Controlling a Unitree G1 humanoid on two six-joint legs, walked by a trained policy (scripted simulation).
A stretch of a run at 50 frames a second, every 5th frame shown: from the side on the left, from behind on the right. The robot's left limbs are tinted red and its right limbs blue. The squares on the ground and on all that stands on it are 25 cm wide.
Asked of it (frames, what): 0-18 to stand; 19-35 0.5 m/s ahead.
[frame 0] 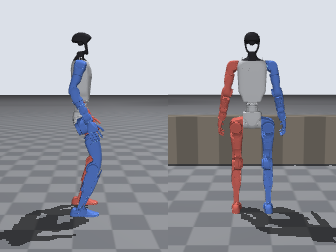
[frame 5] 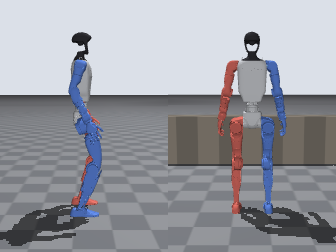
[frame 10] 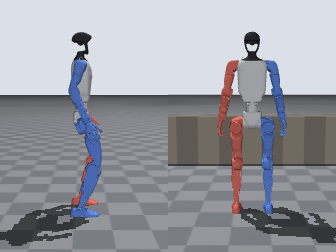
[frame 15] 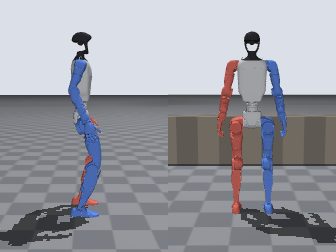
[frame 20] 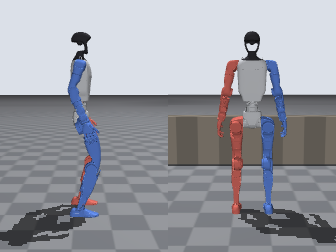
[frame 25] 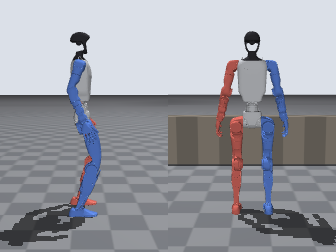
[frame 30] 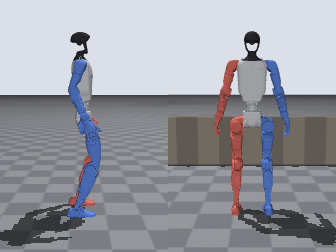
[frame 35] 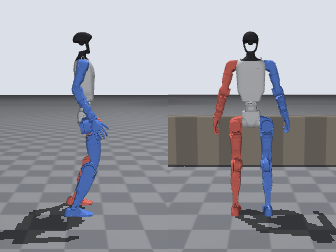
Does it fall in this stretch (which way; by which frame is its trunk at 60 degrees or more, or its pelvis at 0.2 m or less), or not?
no
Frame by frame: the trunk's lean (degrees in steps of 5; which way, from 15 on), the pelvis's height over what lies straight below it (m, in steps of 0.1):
0: 0, 0.8
5: 0, 0.8
10: 0, 0.8
15: 0, 0.8
20: 0, 0.8
25: 0, 0.8
30: 5, 0.8
35: 5, 0.8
